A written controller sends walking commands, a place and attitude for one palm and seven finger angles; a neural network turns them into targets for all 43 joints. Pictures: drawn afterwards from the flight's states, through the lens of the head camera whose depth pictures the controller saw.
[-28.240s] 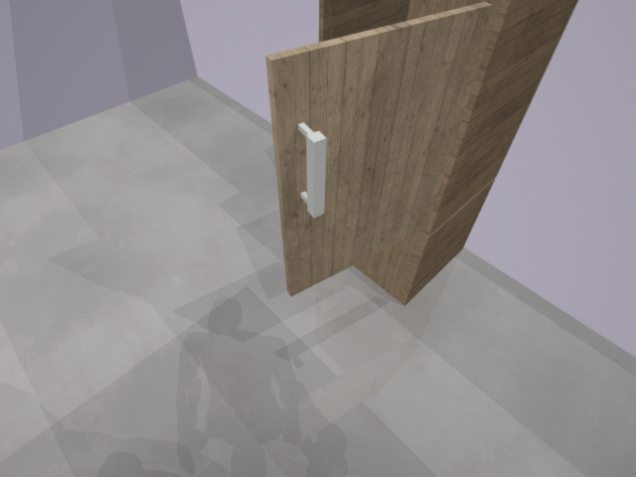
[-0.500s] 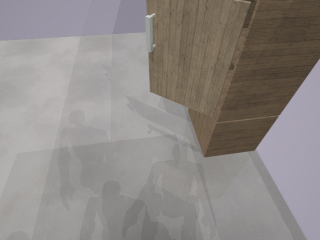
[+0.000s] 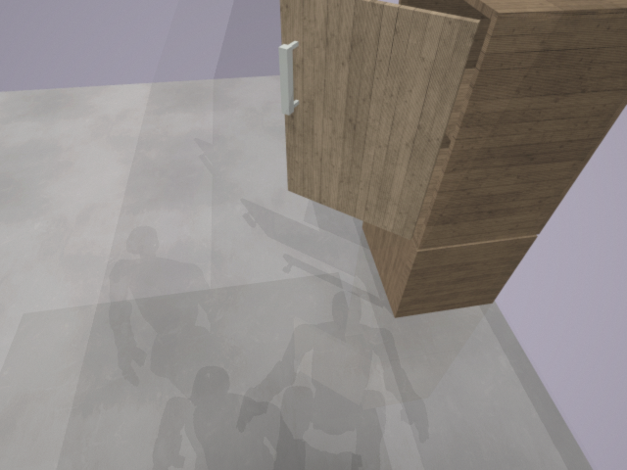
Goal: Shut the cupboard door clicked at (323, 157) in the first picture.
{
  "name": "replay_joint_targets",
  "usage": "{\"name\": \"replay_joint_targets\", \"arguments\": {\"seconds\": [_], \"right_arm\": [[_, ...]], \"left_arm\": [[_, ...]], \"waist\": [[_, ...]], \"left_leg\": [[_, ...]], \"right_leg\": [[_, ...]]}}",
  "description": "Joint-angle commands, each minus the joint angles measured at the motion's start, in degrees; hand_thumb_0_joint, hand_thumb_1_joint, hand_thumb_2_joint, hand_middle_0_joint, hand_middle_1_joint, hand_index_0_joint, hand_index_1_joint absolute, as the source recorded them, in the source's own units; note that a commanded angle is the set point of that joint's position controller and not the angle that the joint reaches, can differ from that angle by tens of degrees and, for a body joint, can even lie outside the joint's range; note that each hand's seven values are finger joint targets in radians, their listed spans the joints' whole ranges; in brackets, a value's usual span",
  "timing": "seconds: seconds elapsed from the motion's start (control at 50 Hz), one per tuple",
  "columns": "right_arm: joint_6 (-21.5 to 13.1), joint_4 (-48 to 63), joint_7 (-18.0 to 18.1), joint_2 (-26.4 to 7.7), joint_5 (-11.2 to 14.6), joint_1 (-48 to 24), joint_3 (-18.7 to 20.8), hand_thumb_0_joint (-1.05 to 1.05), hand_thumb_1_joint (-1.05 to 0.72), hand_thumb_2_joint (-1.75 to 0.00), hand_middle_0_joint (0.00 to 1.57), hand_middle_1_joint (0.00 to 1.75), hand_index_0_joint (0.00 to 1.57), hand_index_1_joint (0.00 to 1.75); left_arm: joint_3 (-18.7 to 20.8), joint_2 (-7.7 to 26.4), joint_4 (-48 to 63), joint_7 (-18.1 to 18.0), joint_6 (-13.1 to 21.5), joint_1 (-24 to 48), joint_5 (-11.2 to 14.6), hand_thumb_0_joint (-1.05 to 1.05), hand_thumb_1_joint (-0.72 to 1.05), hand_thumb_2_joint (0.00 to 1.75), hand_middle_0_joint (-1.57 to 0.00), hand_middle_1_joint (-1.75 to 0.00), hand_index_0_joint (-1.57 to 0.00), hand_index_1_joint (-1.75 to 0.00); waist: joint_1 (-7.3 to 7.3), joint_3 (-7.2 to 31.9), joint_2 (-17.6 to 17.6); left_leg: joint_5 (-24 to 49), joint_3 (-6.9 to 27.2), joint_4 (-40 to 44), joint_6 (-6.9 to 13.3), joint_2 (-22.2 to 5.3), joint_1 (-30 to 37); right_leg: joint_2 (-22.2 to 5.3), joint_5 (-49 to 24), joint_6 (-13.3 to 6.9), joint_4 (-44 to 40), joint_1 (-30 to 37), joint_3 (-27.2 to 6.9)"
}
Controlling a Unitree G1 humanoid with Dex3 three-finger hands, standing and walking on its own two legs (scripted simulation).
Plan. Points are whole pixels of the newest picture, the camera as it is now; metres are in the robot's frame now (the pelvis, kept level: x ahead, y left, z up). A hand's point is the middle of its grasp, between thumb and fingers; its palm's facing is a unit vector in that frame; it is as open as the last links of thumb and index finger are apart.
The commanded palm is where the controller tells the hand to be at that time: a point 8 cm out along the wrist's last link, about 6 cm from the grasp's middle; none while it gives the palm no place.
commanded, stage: look to check the result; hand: left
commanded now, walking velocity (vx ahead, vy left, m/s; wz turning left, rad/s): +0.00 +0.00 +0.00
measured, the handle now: (291, 78) +0.96 +0.11 +0.05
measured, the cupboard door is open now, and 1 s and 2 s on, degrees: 50 50 50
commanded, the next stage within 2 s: walk to a spot facing it in 0.58 s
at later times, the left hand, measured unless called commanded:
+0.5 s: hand out of the picture +0.09 +0.24 -0.16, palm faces -0.02 -0.95 -0.32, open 7.4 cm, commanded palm none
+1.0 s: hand out of the picture +0.08 +0.21 -0.18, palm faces +0.12 -0.96 -0.27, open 7.4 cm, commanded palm none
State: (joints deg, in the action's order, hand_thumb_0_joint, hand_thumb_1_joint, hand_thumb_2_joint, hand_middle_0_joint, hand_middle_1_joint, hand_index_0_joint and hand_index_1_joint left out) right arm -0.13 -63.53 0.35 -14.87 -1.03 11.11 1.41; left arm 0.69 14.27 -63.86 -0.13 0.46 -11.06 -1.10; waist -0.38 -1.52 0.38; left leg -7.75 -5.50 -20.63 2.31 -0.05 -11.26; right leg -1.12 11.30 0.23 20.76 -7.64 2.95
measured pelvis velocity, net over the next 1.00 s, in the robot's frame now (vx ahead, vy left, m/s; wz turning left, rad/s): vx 0.04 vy -0.01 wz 0.13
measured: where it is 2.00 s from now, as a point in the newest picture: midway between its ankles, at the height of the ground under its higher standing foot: outside the picture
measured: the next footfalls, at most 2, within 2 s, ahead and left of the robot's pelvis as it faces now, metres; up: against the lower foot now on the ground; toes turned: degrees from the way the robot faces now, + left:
right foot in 1.46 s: +0.10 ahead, -0.13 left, +0.00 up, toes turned +23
left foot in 1.76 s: -0.04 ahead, +0.11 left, +0.00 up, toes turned +42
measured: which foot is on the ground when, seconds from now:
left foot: down 0.00-1.00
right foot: down 0.00-1.00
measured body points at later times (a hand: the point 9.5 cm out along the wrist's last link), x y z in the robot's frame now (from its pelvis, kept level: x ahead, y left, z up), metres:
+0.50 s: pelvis +0.03 +0.00 +0.00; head +0.04 -0.01 +0.45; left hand +0.09 +0.29 -0.13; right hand +0.10 -0.29 -0.13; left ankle +0.04 +0.09 -0.75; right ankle +0.00 -0.12 -0.75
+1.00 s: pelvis +0.04 -0.01 -0.01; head +0.06 -0.01 +0.44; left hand +0.07 +0.26 -0.16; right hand +0.11 -0.26 -0.16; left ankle +0.04 +0.09 -0.73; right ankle +0.00 -0.12 -0.75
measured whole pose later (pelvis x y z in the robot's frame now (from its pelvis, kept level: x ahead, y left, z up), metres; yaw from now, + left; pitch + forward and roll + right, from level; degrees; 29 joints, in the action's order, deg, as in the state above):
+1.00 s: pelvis +0.04 -0.01 -0.01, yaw +7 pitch -2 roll -1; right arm 3.2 -60.1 0.0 -13.5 -1.0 10.7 1.8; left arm 1.9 13.5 -58.3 -1.5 -1.1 -9.3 -1.2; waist -0.8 -5.2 0.5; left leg -22.8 -2.2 -42.1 -0.8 0.1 -18.8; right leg -2.9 20.1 -0.6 28.8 -6.4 9.9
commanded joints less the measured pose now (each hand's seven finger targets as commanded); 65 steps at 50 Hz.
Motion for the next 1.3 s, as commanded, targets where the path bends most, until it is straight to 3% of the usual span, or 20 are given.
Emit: {"name": "replay_joint_targets", "arguments": {"seconds": [0.0, 0.34, 0.7, 0.76, 0.84, 0.88, 0.92, 0.96, 1.0, 1.02, 1.04, 1.06, 1.08, 1.1, 1.12, 1.14, 1.18, 1.2, 1.24, 1.28], "right_arm": [[-1.02, 2.48, 0.67, -10.61, 0.21, -1.5, 1.63, 0.0, -0.9, -0.9, 0.2, 0.3, 0.2, 0.3], [-1.12, 2.35, 0.51, -14.41, 0.5, -5.25, 1.2, 0.0, -0.9, -0.9, 0.2, 0.3, 0.2, 0.3], [-1.21, 2.62, 0.78, -14.37, 0.4, -5.53, 0.94, 0.0, -0.9, -0.9, 0.2, 0.3, 0.2, 0.3], [-0.11, 2.58, 0.61, -8.27, 0.31, -3.08, -0.08, 0.0, -0.9, -0.9, 0.2, 0.3, 0.2, 0.3], [1.1, 4.41, 0.53, -7.3, 0.29, -1.84, 0.66, 0.0, -0.9, -0.9, 0.2, 0.3, 0.2, 0.3], [1.6, 5.81, 0.42, -6.3, 0.19, -1.56, 1.13, 0.0, -0.9, -0.9, 0.2, 0.3, 0.2, 0.3], [2.36, 7.9, 0.29, -4.95, 0.03, -2.71, 1.79, 0.0, -0.9, -0.9, 0.2, 0.3, 0.2, 0.3], [2.73, 9.46, -0.05, -3.95, 0.36, -2.85, 2.29, 0.0, -0.9, -0.9, 0.2, 0.3, 0.2, 0.3], [2.89, 10.13, -0.73, -2.8, 0.45, -0.58, 2.39, 0.0, -0.9, -0.9, 0.2, 0.3, 0.2, 0.3], [2.86, 9.98, -0.95, -2.44, 0.19, 1.09, 2.3, 0.0, -0.9, -0.9, 0.2, 0.3, 0.2, 0.3], [2.69, 9.62, -1.17, -3.15, -0.11, 3.72, 2.6, 0.0, -0.9, -0.9, 0.2, 0.3, 0.2, 0.3], [2.19, 9.64, -1.11, -7.21, -0.72, 7.35, 3.43, 0.0, -0.9, -0.9, 0.2, 0.3, 0.2, 0.3], [2.0, 9.59, -0.56, -12.17, -0.94, 10.45, 4.83, 0.0, -0.9, -0.9, 0.2, 0.3, 0.2, 0.3], [2.14, 9.16, -0.11, -13.27, -1.04, 11.81, 5.11, 0.0, -0.9, -0.9, 0.2, 0.3, 0.2, 0.3], [1.94, 10.23, 0.31, -12.21, -1.16, 9.16, 5.06, 0.0, -0.9, -0.9, 0.2, 0.3, 0.2, 0.3], [1.76, 11.37, 0.5, -10.58, -1.06, 6.13, 4.49, 0.0, -0.9, -0.9, 0.2, 0.3, 0.2, 0.3], [1.39, 12.16, 0.78, -8.68, -1.15, 3.46, 4.02, 0.0, -0.9, -0.9, 0.2, 0.3, 0.2, 0.3], [1.24, 12.03, 0.9, -8.65, -1.03, 3.72, 4.05, 0.0, -0.9, -0.9, 0.2, 0.3, 0.2, 0.3], [1.33, 11.96, 0.89, -8.84, -0.99, 4.42, 4.33, 0.0, -0.9, -0.9, 0.2, 0.3, 0.2, 0.3], [1.84, 12.33, 0.69, -9.05, -1.14, 3.87, 4.73, 0.0, -0.9, -0.9, 0.2, 0.3, 0.2, 0.3]], "left_arm": [[2.1, 11.44, 2.24, -0.73, 1.31, 0.24, 0.09, 0.0, 0.9, 0.9, -0.2, -0.3, -0.2, -0.3], [1.71, 15.01, 1.77, -0.58, 1.49, 3.6, 0.28, 0.0, 0.9, 0.9, -0.2, -0.3, -0.2, -0.3], [1.97, 14.9, 2.35, -0.98, 1.54, 4.37, 0.35, 0.0, 0.9, 0.9, -0.2, -0.3, -0.2, -0.3], [1.39, 9.82, 2.24, -1.56, 0.2, 1.48, 0.52, 0.0, 0.9, 0.9, -0.2, -0.3, -0.2, -0.3], [2.7, 10.48, 3.93, -2.06, -0.78, -1.63, 0.33, 0.0, 0.9, 0.9, -0.2, -0.3, -0.2, -0.3], [3.62, 11.35, 5.32, -2.26, -1.03, -2.83, 0.26, 0.0, 0.9, 0.9, -0.2, -0.3, -0.2, -0.3], [4.21, 11.48, 6.85, -2.4, -1.09, -3.81, -0.03, 0.0, 0.9, 0.9, -0.2, -0.3, -0.2, -0.3], [4.59, 11.36, 8.59, -2.54, -1.04, -1.72, -0.68, 0.0, 0.9, 0.9, -0.2, -0.3, -0.2, -0.3], [4.95, 11.49, 10.46, -2.33, -0.92, 0.91, -0.72, 0.0, 0.9, 0.9, -0.2, -0.3, -0.2, -0.3], [5.0, 11.25, 11.06, -2.12, -1.01, 0.65, -0.41, 0.0, 0.9, 0.9, -0.2, -0.3, -0.2, -0.3], [4.91, 10.51, 11.21, -1.86, -1.18, 0.5, -0.15, 0.0, 0.9, 0.9, -0.2, -0.3, -0.2, -0.3], [4.77, 8.05, 12.23, -1.67, -1.71, -1.82, 0.28, 0.0, 0.9, 0.9, -0.2, -0.3, -0.2, -0.3], [3.98, 5.04, 14.48, -1.71, -1.98, -1.32, 0.5, 0.0, 0.9, 0.9, -0.2, -0.3, -0.2, -0.3], [4.17, 6.02, 15.87, -1.96, -2.5, 0.39, -0.12, 0.0, 0.9, 0.9, -0.2, -0.3, -0.2, -0.3], [4.61, 4.75, 15.66, -1.89, -2.73, 2.04, -0.13, 0.0, 0.9, 0.9, -0.2, -0.3, -0.2, -0.3], [4.65, 5.38, 15.83, -1.48, -2.57, 2.94, -0.21, 0.0, 0.9, 0.9, -0.2, -0.3, -0.2, -0.3], [4.69, 4.0, 15.11, -0.93, -2.23, 1.2, -0.26, 0.0, 0.9, 0.9, -0.2, -0.3, -0.2, -0.3], [4.59, 3.71, 14.88, -0.84, -2.05, 0.42, -0.24, 0.0, 0.9, 0.9, -0.2, -0.3, -0.2, -0.3], [4.41, 3.16, 15.15, -0.9, -1.94, -0.06, -0.08, 0.0, 0.9, 0.9, -0.2, -0.3, -0.2, -0.3], [4.39, 2.68, 15.61, -1.06, -2.24, -0.62, -0.03, 0.0, 0.9, 0.9, -0.2, -0.3, -0.2, -0.3]], "waist": [[-0.03, 0.78, 0.28], [-0.08, 2.96, -0.02], [-0.15, 4.09, -0.28], [0.08, 3.55, 0.47], [1.01, 3.73, -1.94], [1.49, 3.38, -5.98], [2.34, 0.87, -10.21], [1.37, -2.15, -10.08], [-0.76, -2.44, -8.58], [-1.38, -1.73, -7.01], [-2.68, -0.67, -3.54], [-3.53, 1.24, 10.14], [-4.62, 3.05, 21.0], [-5.37, 4.82, 13.35], [-3.99, 3.24, 12.68], [-3.14, 0.93, 10.21], [-1.38, 1.22, 7.07], [-1.42, 3.19, 5.87], [-1.63, 5.45, 5.6], [-1.52, 5.32, 6.74]], "left_leg": [[-2.14, 8.69, 5.33, -0.57, -7.41, 3.03], [5.37, 8.69, 5.58, -0.83, -8.29, 6.69], [13.12, 8.5, 4.34, -1.1, -8.11, 8.09], [15.82, 8.31, 1.39, -1.89, -7.47, 5.23], [16.67, 7.72, -5.69, -2.47, -5.59, -1.29], [10.1, 5.69, -13.01, -3.28, -3.12, -6.44], [-16.32, 3.91, -26.0, -3.81, -1.57, -13.02], [-23.7, 4.86, -31.22, -3.84, -3.64, -14.88], [-18.33, 3.54, -23.2, -4.13, -4.47, -11.08], [-11.12, 1.05, -18.4, -4.12, -3.3, -7.09], [-2.87, 1.19, -12.53, -3.33, -2.89, -0.74], [12.65, 14.9, -4.94, 0.9, -10.41, 3.25], [23.65, 32.2, 1.96, 8.64, -22.2, 4.37], [4.07, 34.49, 4.67, 10.0, -22.38, 0.12], [-8.02, 34.53, 6.34, 8.32, -19.85, -2.69], [-13.7, 33.28, 7.04, 7.71, -18.35, -6.38], [-10.45, 28.17, 6.2, 6.54, -14.94, -5.82], [-6.74, 26.85, 5.22, 6.49, -13.99, -2.99], [-4.66, 26.7, 4.46, 6.96, -13.33, -1.14], [-8.52, 27.47, 5.27, 6.75, -12.79, -3.43]], "right_leg": [[-5.94, 0.03, -2.83, -5.77, -2.97, -6.43], [-6.63, -5.88, -2.5, -6.68, 0.13, -5.95], [-7.19, -13.68, -2.33, -5.6, 3.6, -4.57], [-8.02, -14.61, -1.34, -1.68, 3.57, -2.23], [-10.57, -19.58, -3.0, 2.86, 5.78, -1.63], [-14.79, -23.33, -6.37, 3.25, 7.43, -3.63], [-21.07, -29.97, -11.43, 1.76, 6.94, -5.64], [-23.32, -31.9, -12.6, 2.2, 3.98, -3.71], [-21.27, -29.55, -9.37, 5.95, 0.9, 0.85], [-19.35, -25.96, -7.13, 8.44, -1.23, 3.41], [-17.12, -20.62, -4.15, 14.29, -5.42, 5.85], [-10.83, -4.1, 0.35, 25.36, -12.91, 8.76], [-3.61, 28.25, 3.07, 38.12, -19.34, 6.31], [-2.64, 28.09, 1.61, 44.4, -18.02, -0.8], [-3.38, 23.2, 1.37, 45.86, -21.21, -2.99], [-3.94, 18.91, 1.4, 45.93, -21.55, -4.08], [-3.52, 14.2, 1.92, 42.12, -21.48, -3.96], [-2.86, 13.61, 2.11, 39.87, -21.42, -3.64], [-1.71, 14.43, 2.16, 34.83, -19.53, -3.34], [-0.59, 14.83, 1.99, 30.92, -16.64, -2.62]]}}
